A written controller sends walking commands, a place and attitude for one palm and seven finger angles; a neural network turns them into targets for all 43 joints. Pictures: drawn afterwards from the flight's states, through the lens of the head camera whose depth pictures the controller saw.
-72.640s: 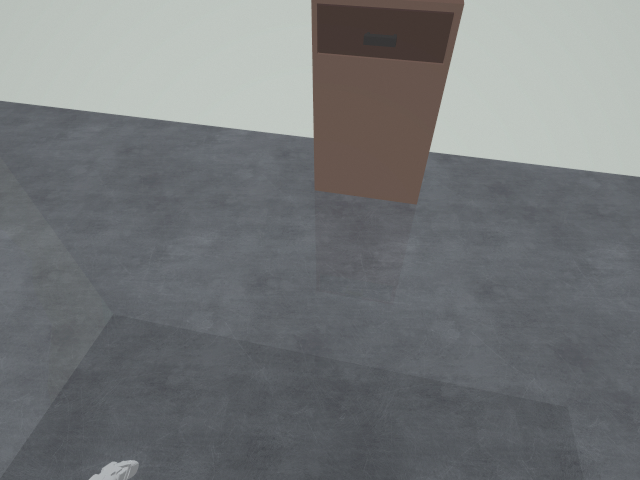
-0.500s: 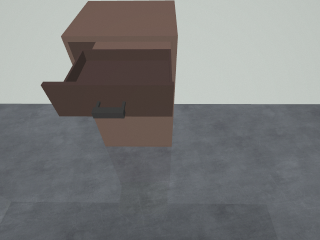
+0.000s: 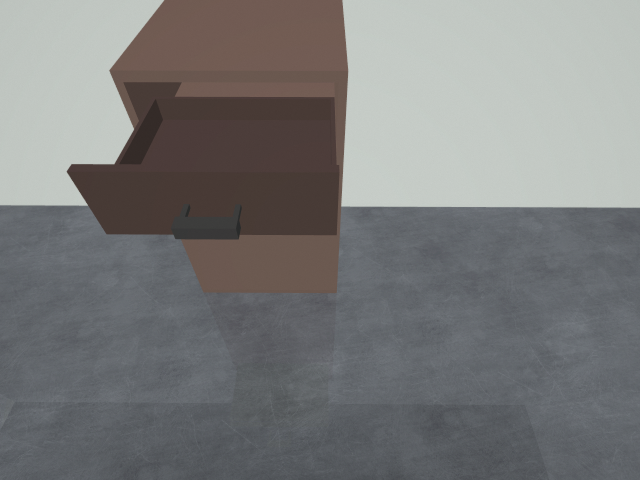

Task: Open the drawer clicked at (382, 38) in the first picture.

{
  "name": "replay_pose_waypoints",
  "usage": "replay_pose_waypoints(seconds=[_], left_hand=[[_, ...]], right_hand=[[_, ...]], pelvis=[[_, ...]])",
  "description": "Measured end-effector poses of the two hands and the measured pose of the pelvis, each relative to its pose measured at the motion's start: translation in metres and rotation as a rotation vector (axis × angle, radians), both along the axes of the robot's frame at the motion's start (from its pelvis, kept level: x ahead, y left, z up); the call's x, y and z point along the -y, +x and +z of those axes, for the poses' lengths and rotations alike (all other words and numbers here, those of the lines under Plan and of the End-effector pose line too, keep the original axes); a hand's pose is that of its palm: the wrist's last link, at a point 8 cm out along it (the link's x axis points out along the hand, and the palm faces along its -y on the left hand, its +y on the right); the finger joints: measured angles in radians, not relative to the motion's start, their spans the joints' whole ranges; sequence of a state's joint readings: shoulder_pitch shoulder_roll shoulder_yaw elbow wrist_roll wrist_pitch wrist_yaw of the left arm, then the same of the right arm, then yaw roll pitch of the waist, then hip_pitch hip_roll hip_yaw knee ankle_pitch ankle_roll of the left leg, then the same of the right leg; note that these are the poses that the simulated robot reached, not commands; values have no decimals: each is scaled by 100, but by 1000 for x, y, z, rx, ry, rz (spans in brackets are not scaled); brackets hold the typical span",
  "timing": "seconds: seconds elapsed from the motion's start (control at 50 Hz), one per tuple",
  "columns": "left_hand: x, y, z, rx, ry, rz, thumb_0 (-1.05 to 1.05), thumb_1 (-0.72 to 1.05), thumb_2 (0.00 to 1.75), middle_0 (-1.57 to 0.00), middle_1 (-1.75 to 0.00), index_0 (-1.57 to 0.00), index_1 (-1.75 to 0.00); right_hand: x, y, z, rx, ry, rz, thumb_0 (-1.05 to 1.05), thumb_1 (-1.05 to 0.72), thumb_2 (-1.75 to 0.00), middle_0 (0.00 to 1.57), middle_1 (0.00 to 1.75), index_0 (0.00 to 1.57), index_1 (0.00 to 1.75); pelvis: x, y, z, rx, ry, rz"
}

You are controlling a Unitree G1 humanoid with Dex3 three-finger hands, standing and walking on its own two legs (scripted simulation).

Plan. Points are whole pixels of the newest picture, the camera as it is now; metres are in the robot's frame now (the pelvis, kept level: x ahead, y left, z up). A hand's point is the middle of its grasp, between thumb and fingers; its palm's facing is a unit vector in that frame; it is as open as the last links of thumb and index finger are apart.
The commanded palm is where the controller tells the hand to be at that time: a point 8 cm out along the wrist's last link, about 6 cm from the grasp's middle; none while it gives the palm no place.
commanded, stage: look to check the result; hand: left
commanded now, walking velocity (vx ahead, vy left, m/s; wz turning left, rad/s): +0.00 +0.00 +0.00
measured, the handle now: (209, 218) +0.53 +0.23 -0.02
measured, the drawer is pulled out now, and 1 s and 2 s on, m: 0.30 0.30 0.30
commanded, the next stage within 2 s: stand and wait in 0.38 s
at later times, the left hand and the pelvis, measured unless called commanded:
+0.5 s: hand out of the picture +0.01 +0.16 -0.17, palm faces +0.04 -0.98 -0.19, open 7.4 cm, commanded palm none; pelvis +0.01 +0.00 +0.00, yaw +0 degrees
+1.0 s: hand out of the picture +0.03 +0.17 -0.17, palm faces +0.04 -0.98 -0.20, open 7.4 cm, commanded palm none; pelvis +0.02 -0.01 +0.00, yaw +0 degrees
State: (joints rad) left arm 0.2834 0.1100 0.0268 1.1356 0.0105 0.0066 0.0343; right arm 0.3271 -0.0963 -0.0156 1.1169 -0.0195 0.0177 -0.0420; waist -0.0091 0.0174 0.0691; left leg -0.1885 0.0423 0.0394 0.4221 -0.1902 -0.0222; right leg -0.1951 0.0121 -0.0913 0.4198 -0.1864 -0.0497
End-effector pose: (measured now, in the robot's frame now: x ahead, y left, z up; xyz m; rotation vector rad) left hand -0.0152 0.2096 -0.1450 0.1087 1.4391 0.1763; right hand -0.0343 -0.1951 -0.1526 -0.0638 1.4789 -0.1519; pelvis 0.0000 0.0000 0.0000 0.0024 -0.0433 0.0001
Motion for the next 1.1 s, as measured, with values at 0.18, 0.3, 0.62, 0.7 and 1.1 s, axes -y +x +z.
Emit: replay_pose_waypoints(seconds=[0.18, 0.3, 0.62, 0.7, 1.1], left_hand=[[2, 6, 1, 1, 1, -4, 0, 90, 90, -20, -30, -20, -30], [1, 12, 1, 6, 5, -9, 0, 90, 90, -20, -30, -20, -30], [-4, 27, 3, 18, 17, -17, 0, 91, 90, -20, -30, -20, -30], [-4, 30, 3, 20, 20, -19, 0, 91, 90, -20, -30, -20, -30], [-4, 41, 5, 27, 27, -23, 0, 90, 90, -20, -30, -20, -30]], right_hand=[[2, 9, 0, 10, 3, 3, 0, -91, -90, 20, 30, 20, 30], [3, 11, 1, 5, 2, 0, 0, -91, -90, 20, 30, 20, 30], [7, 18, 2, 0, -9, -1, 0, -91, -90, 20, 30, 20, 30], [9, 22, 2, 7, -11, 1, 0, -91, -90, 20, 30, 20, 30], [20, 37, 3, 20, -25, 14, 0, -91, -90, 20, 30, 20, 30]], pelvis=[[2, 3, 1, -3, 0, -2], [3, 7, 1, -4, -1, -4], [4, 16, 2, -4, -1, -4], [4, 17, 2, -4, 0, -4], [8, 24, 3, -7, 0, -4]])
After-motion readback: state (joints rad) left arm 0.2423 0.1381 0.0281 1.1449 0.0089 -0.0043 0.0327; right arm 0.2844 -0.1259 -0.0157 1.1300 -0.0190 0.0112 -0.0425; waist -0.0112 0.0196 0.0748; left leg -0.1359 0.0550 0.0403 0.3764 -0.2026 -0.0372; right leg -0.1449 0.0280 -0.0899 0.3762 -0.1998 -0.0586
